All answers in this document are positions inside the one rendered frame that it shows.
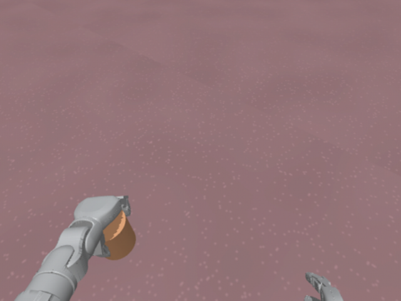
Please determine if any right robot hand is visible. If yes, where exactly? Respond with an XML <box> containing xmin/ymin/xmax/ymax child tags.
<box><xmin>304</xmin><ymin>272</ymin><xmax>344</xmax><ymax>301</ymax></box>

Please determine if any left robot hand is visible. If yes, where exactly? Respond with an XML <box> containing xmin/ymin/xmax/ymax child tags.
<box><xmin>74</xmin><ymin>196</ymin><xmax>131</xmax><ymax>257</ymax></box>

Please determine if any left robot arm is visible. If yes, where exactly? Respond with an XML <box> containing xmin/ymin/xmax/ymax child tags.
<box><xmin>14</xmin><ymin>217</ymin><xmax>103</xmax><ymax>301</ymax></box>

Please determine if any mug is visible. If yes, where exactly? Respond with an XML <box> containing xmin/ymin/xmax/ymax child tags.
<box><xmin>103</xmin><ymin>210</ymin><xmax>136</xmax><ymax>260</ymax></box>

